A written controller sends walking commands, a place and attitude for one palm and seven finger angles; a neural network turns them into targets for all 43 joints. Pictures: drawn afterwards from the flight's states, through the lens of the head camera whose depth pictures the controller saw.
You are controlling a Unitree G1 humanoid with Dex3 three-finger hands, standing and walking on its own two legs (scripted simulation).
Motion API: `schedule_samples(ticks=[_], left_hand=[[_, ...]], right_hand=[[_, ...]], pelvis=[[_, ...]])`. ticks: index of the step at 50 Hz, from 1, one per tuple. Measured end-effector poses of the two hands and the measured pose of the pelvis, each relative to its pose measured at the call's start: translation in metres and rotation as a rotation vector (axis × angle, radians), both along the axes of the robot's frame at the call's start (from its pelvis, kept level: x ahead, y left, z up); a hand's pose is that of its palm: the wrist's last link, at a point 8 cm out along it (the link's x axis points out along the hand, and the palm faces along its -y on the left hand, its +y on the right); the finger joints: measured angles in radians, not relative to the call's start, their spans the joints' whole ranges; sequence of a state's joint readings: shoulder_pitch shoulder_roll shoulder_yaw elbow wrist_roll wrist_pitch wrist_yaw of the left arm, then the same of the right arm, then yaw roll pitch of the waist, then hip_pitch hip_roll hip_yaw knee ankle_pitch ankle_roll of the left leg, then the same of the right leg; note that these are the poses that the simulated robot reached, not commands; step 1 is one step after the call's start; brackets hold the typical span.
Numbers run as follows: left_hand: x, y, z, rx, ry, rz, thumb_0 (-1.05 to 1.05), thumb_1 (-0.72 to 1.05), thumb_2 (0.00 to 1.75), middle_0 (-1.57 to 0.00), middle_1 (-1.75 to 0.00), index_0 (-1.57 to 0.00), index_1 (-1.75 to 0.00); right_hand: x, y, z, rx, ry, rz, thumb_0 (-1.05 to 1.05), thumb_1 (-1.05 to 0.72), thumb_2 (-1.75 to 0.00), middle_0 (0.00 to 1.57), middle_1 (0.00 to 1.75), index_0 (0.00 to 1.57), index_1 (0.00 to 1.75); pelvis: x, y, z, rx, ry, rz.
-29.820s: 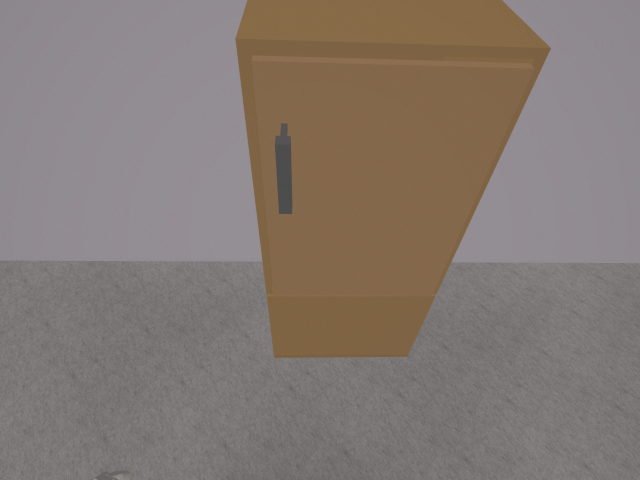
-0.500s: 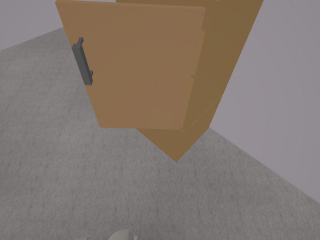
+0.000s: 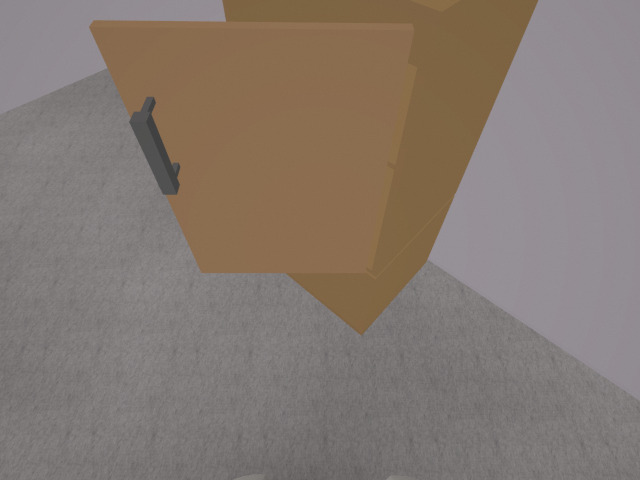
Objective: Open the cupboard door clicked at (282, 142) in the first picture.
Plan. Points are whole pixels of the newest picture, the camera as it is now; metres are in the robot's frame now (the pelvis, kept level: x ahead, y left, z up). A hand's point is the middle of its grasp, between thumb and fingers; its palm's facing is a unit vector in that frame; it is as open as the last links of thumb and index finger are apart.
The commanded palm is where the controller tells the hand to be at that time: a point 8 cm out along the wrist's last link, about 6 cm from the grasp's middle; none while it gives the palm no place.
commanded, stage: come to a stop and stand still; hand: left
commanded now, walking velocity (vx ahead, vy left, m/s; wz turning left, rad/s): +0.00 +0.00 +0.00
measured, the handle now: (160, 147) +0.55 +0.29 +0.06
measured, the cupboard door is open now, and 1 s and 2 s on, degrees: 42 42 42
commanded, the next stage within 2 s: look again from close up in 0.44 s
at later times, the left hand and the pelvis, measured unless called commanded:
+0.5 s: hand out of the picture +0.03 +0.14 -0.17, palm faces +0.06 -0.98 -0.18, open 7.3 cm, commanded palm none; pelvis -0.01 -0.04 +0.00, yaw +1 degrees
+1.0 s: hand out of the picture -0.01 +0.14 -0.17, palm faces +0.00 -0.98 -0.22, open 7.4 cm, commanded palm none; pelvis -0.02 -0.04 +0.00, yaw +0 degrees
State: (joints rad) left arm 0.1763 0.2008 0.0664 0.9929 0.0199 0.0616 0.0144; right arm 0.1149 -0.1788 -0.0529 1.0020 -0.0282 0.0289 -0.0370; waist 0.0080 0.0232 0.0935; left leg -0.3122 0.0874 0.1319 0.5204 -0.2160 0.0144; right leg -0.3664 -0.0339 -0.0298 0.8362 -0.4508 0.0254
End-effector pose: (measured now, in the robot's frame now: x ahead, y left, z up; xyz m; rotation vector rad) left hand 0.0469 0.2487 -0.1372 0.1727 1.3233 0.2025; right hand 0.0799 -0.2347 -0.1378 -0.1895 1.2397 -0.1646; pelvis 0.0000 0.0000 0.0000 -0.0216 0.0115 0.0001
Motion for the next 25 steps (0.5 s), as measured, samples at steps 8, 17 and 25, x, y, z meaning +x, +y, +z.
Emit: schedule_samples(ticks=[8,17,25], left_hand=[[0.002,-0.04,0.004,0.021,-0.049,-0.042,0.0,0.91,0.9,-0.2,-0.3,-0.2,-0.3],[-0.006,-0.061,-0.012,-0.057,-0.043,-0.018,0.0,0.92,0.9,-0.2,-0.3,-0.2,-0.3],[-0.027,-0.059,-0.007,-0.066,0.003,0.009,0.0,0.93,0.9,-0.2,-0.3,-0.2,-0.3]], right_hand=[[-0.037,-0.047,-0.016,0.024,0.085,-0.056,0.0,-0.91,-0.9,0.2,0.3,0.2,0.3],[-0.063,-0.044,-0.005,-0.003,0.125,-0.049,0.0,-0.91,-0.9,0.2,0.3,0.2,0.3],[-0.071,-0.029,0.001,0.017,0.149,-0.014,0.01,-0.93,-0.9,0.2,0.3,0.2,0.3]], pelvis=[[-0.005,-0.033,-0.006,0.033,-0.004,0.014],[-0.005,-0.04,-0.005,0.009,-0.006,0.026],[-0.007,-0.039,0.004,0.016,-0.015,0.018]])
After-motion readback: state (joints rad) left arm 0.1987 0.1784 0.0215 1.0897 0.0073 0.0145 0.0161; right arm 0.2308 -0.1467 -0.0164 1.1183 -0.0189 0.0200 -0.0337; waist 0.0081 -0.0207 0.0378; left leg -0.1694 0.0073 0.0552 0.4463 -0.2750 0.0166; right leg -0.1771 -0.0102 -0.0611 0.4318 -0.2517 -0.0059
